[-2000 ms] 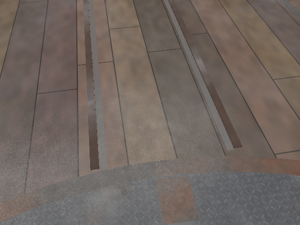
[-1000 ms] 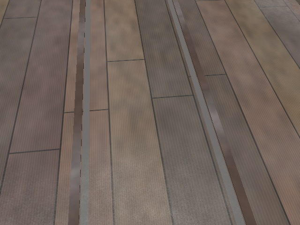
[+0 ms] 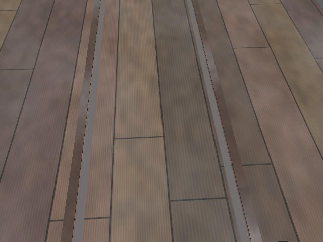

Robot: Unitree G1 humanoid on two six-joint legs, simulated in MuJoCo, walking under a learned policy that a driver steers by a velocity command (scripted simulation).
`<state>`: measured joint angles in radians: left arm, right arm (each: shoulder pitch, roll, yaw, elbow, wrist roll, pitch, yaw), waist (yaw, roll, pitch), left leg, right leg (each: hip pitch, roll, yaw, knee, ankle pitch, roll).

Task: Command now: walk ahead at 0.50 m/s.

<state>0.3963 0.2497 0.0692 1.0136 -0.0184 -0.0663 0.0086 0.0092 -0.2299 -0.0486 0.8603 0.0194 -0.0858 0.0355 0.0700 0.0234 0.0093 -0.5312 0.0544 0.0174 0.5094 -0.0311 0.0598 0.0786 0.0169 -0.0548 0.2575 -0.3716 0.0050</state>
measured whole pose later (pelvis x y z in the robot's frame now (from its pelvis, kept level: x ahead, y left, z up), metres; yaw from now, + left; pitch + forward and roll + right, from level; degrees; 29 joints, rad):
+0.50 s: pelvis +0.27 +0.02 +0.01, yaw +0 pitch +2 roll +2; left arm 0.02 0.23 0.06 0.87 -0.02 -0.07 -0.02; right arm 0.38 -0.23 -0.06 1.02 0.01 -0.08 -0.01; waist -0.08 -0.04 0.00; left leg 0.06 -0.05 0.06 0.20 -0.29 0.03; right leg -0.62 -0.09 0.00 0.56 0.05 -0.03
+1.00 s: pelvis +0.53 -0.02 +0.01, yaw +2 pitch +1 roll -2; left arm 0.29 0.23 0.05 1.00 0.01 -0.08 0.01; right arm 0.07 -0.25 -0.06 0.91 0.01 -0.06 0.01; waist 0.05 0.04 0.02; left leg -0.63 0.08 -0.02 0.62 0.06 0.03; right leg -0.02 0.06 -0.11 0.24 -0.24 -0.05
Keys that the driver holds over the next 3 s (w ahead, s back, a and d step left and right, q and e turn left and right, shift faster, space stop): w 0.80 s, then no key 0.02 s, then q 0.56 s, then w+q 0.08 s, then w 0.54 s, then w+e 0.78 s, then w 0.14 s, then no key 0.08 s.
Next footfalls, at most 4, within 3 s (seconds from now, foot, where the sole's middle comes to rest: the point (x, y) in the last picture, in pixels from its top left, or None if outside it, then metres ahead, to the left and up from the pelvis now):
0.02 left None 0.18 0.12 -0.77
0.58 right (206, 238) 0.50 -0.12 -0.77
1.10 left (157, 181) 0.74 0.10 -0.77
1.56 right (204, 180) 0.76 -0.12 -0.77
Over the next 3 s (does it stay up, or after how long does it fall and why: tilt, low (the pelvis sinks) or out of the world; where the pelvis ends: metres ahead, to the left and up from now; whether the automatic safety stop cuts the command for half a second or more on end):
stays up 1.35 0.22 0.00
